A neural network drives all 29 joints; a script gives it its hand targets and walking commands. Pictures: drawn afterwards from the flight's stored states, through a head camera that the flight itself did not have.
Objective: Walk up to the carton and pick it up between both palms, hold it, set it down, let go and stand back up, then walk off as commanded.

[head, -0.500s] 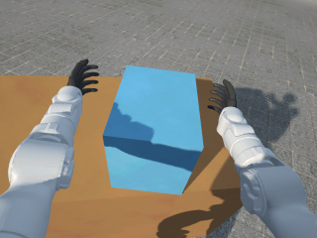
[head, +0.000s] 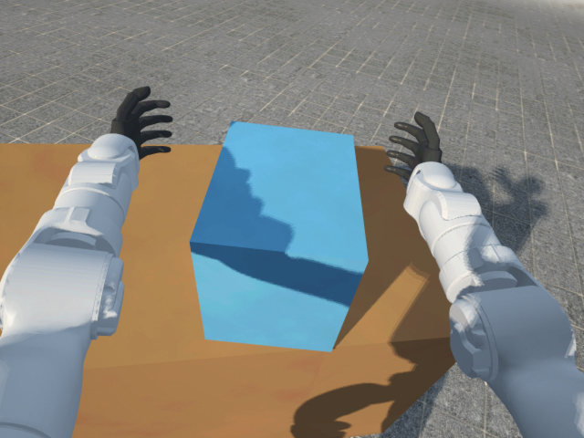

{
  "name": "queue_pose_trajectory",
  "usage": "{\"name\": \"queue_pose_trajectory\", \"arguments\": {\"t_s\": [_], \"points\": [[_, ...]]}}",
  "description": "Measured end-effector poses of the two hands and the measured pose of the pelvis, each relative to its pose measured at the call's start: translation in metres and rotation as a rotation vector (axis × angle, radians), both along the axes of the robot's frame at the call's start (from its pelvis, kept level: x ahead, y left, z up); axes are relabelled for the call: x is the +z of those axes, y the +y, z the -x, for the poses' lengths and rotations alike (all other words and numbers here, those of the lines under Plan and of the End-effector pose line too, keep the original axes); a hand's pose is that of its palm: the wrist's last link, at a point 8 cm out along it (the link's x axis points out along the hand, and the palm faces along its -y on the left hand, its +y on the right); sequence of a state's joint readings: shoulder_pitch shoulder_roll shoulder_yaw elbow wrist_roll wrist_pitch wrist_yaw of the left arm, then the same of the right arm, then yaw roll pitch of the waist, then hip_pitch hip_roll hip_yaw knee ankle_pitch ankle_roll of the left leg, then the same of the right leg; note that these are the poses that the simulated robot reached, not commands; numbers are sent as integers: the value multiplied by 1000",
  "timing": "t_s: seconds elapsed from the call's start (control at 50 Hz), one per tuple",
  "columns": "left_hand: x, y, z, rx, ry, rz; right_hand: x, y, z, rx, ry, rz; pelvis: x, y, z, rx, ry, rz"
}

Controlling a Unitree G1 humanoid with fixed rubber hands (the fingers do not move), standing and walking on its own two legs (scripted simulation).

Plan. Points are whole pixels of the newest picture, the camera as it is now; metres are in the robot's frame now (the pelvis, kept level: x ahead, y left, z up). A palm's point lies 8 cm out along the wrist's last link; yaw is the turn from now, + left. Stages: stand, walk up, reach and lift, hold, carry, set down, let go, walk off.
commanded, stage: set down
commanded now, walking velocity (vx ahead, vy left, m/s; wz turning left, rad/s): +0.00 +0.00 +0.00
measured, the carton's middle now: (280, 235) +0.46 -0.02 +0.02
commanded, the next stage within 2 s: none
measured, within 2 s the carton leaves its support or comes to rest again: neither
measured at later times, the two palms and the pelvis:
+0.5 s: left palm (112, 214) +0.41 +0.22 +0.13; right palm (417, 231) +0.36 -0.19 +0.13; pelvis -0.02 +0.00 +0.00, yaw +0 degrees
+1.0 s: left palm (96, 278) +0.34 +0.23 +0.08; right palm (419, 281) +0.30 -0.19 +0.09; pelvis -0.02 +0.00 +0.00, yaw +0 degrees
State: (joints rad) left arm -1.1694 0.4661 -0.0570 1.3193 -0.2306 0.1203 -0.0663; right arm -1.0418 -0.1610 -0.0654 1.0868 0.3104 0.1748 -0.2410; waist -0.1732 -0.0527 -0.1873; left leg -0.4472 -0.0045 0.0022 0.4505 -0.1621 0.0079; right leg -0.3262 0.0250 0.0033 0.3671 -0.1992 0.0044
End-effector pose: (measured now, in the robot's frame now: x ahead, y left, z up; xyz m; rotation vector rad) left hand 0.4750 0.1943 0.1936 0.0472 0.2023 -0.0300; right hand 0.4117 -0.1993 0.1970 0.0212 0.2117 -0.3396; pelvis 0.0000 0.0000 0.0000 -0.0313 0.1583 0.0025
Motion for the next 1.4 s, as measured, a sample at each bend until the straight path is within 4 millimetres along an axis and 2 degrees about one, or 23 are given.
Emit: {"name": "queue_pose_trajectory", "arguments": {"t_s": [0.08, 0.18, 0.36, 0.56, 0.66, 0.82, 1.04, 1.24, 1.4], "points": [[-5, 1, 5, -7, 14, 0, -7, 1, 5, -1, 21, 1, 0, 1, 5, 0, -11, 1], [-18, 1, 16, -18, 20, -5, -27, 0, 17, -4, 39, -4, 0, 2, 10, 0, -22, 2], [-53, 11, 43, -24, 55, -22, -57, 2, 40, 9, 52, -9, 0, 3, 17, 1, -50, 4], [-72, 25, 72, -22, 39, -30, -67, 6, 58, 28, 15, -18, 0, 3, 20, 1, -78, 4], [-81, 30, 84, -18, 49, -28, -79, 6, 68, 26, 30, -27, 0, 3, 22, 2, -92, 4], [-99, 31, 107, -33, 49, -23, -96, 10, 89, 29, 22, -53, 0, 3, 24, 2, -109, 4], [-120, 41, 137, -31, 64, -24, -108, 10, 114, 29, 5, -72, 1, 2, 25, 2, -124, 3], [-150, 47, 176, -20, 94, -11, -138, 8, 155, 8, 51, -102, 1, 1, 23, 2, -132, 1], [-169, 56, 210, 7, 87, 7, -152, 9, 178, 5, 69, -96, 1, 0, 21, 2, -132, 0]]}}
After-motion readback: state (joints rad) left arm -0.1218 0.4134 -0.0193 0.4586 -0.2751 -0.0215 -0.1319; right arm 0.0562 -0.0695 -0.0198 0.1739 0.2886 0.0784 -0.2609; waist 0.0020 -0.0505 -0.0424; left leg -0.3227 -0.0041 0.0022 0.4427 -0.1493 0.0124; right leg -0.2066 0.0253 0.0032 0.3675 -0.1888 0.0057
